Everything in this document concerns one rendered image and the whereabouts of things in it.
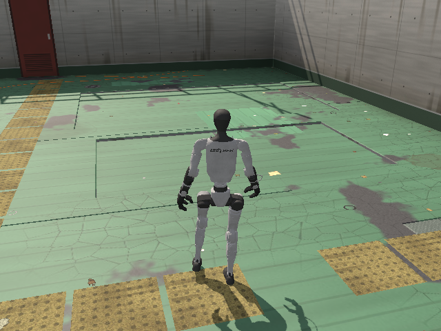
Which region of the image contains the robot left forearm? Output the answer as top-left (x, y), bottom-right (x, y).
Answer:
top-left (179, 167), bottom-right (194, 197)

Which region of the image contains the robot right forearm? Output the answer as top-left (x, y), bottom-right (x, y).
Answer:
top-left (247, 166), bottom-right (259, 189)

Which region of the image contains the left robot upper arm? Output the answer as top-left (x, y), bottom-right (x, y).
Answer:
top-left (188, 139), bottom-right (207, 177)

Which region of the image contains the left robot hand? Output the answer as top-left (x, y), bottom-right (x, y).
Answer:
top-left (177, 194), bottom-right (193, 211)

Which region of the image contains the robot left foot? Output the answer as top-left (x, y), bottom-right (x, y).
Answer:
top-left (192, 257), bottom-right (202, 272)

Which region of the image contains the right robot hand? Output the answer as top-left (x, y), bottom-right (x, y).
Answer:
top-left (244, 186), bottom-right (260, 198)

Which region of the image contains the right robot upper arm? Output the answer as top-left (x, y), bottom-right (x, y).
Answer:
top-left (236, 139), bottom-right (255, 177)

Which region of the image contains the left robot thigh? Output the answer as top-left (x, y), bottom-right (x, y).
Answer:
top-left (197, 191), bottom-right (211, 229)

